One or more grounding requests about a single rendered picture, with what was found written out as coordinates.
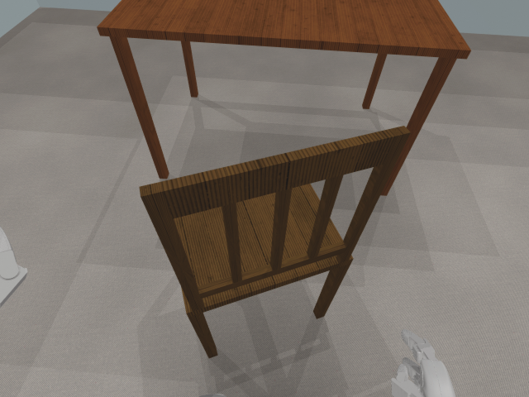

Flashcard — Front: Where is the table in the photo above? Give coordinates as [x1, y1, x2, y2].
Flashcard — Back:
[97, 0, 471, 196]

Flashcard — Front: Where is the robot left hand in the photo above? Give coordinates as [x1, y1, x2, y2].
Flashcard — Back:
[0, 226, 27, 308]

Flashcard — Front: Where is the chair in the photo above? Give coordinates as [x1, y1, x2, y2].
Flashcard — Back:
[140, 126, 411, 358]

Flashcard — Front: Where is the robot right hand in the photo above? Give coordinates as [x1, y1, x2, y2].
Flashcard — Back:
[391, 329, 455, 397]

